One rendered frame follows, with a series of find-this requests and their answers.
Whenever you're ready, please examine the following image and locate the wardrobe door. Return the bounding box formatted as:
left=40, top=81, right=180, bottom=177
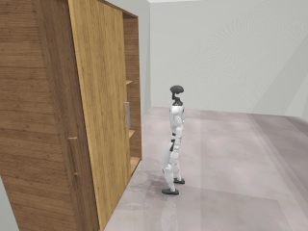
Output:
left=68, top=0, right=132, bottom=231
left=34, top=0, right=100, bottom=231

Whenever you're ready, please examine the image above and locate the robot left forearm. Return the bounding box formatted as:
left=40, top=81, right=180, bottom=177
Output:
left=172, top=127, right=183, bottom=152

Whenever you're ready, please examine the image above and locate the left robot thigh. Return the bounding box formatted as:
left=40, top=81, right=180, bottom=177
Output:
left=162, top=140, right=175, bottom=171

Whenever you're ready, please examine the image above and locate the robot left upper arm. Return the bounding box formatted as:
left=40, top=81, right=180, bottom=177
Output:
left=171, top=106, right=184, bottom=132

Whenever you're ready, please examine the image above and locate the handle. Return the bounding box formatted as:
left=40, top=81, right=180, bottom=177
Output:
left=123, top=102, right=131, bottom=129
left=73, top=137, right=84, bottom=177

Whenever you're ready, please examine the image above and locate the left robot foot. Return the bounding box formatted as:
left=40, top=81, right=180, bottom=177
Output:
left=162, top=188, right=179, bottom=195

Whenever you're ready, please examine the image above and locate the robot left hand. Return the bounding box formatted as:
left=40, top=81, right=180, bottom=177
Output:
left=169, top=151, right=179, bottom=166

